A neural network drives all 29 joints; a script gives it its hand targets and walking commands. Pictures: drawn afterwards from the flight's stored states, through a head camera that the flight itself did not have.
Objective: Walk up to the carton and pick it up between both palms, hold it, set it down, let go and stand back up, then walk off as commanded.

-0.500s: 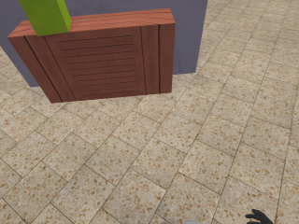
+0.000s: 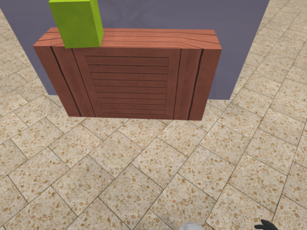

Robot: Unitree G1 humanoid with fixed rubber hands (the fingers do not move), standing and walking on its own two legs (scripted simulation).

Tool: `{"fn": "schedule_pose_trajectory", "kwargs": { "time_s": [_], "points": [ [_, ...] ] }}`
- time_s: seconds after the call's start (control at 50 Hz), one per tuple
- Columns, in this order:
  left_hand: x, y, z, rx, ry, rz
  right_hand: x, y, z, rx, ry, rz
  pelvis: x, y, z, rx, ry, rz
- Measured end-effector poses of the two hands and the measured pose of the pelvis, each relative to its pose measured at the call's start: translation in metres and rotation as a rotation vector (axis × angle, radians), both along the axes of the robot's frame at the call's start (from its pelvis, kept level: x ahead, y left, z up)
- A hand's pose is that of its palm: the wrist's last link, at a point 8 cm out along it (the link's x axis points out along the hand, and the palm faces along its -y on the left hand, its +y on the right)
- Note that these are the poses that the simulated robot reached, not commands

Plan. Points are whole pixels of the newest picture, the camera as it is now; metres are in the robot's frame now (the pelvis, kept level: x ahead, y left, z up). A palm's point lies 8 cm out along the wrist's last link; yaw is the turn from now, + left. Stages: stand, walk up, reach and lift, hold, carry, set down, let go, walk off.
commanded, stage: walk up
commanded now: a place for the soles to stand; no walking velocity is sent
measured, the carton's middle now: (79, 19) +1.25 +0.42 +0.04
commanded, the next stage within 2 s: none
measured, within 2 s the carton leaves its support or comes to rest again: neither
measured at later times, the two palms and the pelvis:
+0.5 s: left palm (4, 209) +0.23 +0.43 -0.10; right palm (226, 171) +0.33 -0.24 -0.10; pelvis +0.22 +0.08 -0.02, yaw +2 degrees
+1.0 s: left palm out of the picture +0.41 +0.55 -0.10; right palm (178, 123) +0.55 -0.11 -0.11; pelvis +0.39 +0.20 -0.02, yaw +3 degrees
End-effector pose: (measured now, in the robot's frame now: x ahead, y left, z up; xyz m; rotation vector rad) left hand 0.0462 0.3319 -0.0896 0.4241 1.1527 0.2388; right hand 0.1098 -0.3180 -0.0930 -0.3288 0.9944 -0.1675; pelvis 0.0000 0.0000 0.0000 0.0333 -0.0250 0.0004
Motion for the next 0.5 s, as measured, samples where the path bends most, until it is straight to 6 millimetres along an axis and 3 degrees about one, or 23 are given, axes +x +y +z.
{"fn": "schedule_pose_trajectory", "kwargs": {
  "time_s": [0.08,0.16,0.28,0.4,0.5],
  "points": [
    [0.052,-0.001,0.004,-0.001,-0.029,-0.04,0.006,0.003,-0.015,0.032,0.064,-0.044,0.039,0.003,-0.003,-0.001,-0.014,-0.012],
    [0.086,0.01,0.004,0.031,-0.093,-0.015,0.031,0.01,-0.033,0.032,0.133,-0.042,0.075,0.008,-0.013,-0.054,-0.025,0.023],
    [0.106,0.044,0.008,0.061,-0.083,0.056,0.109,0.036,-0.03,0.03,0.14,0.034,0.12,0.03,-0.01,-0.083,-0.032,0.072],
    [0.128,0.091,-0.008,0.065,0.009,0.119,0.193,0.064,-0.017,-0.004,0.036,0.061,0.175,0.067,-0.018,-0.027,-0.011,0.072],
    [0.183,0.101,-0.013,0.051,0.044,0.107,0.221,0.078,-0.012,-0.032,0.014,0.023,0.217,0.084,-0.015,-0.001,0.019,0.04]
  ]
}}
